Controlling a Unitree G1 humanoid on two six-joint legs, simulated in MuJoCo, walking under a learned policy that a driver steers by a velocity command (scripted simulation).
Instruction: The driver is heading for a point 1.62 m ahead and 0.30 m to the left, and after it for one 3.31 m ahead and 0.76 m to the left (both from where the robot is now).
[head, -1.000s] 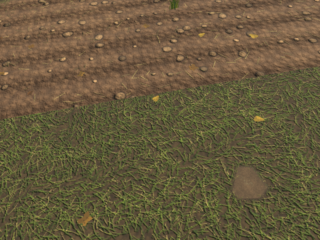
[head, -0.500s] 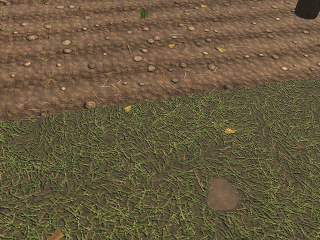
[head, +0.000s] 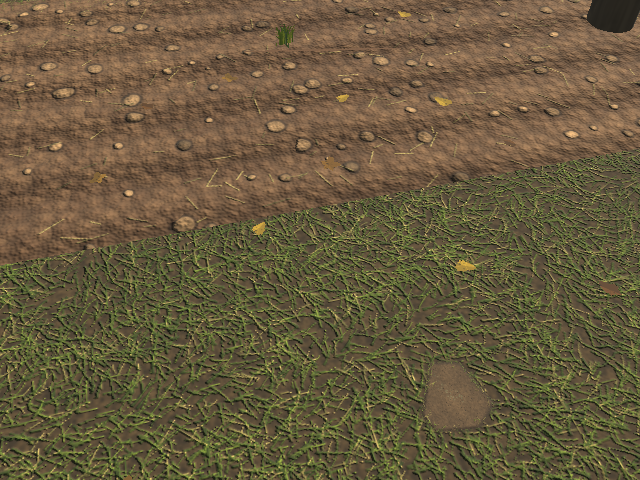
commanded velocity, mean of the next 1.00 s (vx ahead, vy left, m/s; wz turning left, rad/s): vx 0.10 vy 0.00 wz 0.00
